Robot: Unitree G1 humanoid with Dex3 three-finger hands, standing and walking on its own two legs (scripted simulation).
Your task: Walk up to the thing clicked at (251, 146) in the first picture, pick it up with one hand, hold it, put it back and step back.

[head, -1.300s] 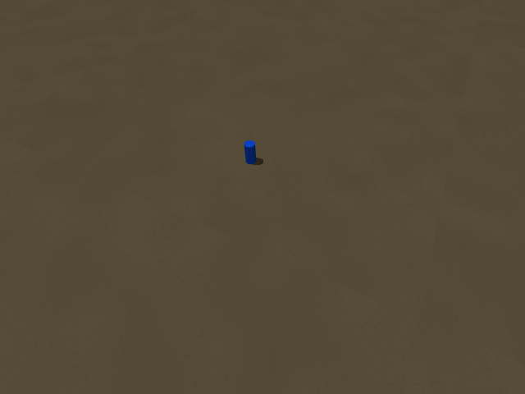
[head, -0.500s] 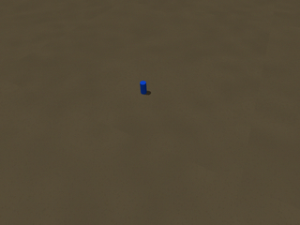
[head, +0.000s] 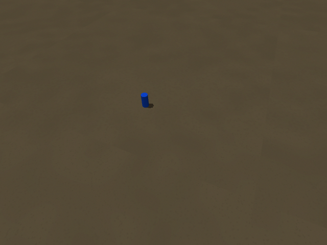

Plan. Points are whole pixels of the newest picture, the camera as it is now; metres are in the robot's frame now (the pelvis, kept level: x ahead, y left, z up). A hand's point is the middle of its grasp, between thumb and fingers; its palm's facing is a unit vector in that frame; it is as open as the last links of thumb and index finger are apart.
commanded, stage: walk up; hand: left
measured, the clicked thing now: (144, 100) +1.42 +0.22 -0.71
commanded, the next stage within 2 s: none
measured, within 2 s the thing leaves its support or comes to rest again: neither
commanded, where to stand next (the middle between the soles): +1.05 -0.02 m, yaw -2 degrees
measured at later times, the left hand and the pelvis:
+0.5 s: hand (94, 232) +0.20 +0.23 -0.15, palm faces +0.02 -0.93 -0.36, open 7.4 cm; pelvis +0.20 -0.05 -0.01, yaw +0 degrees
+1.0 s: hand (114, 133) +0.56 +0.23 -0.13, palm faces -0.10 -0.91 -0.41, open 7.4 cm; pelvis +0.46 -0.05 -0.02, yaw -2 degrees
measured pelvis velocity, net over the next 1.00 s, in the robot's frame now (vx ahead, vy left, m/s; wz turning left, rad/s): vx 0.46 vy -0.05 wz -0.03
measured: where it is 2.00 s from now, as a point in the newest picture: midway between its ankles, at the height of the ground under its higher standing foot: (175, 158)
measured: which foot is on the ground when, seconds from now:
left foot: down 0.00-0.14, up 0.16-0.54, down 0.56-1.00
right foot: up 0.00-0.10, down 0.12-0.60, up 0.62-0.98, down 1.00-1.00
